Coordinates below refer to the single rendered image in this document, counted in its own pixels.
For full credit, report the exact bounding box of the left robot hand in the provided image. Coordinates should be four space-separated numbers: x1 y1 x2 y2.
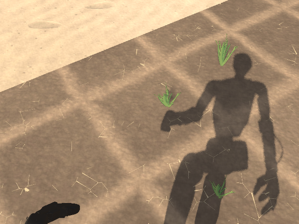
24 202 80 224

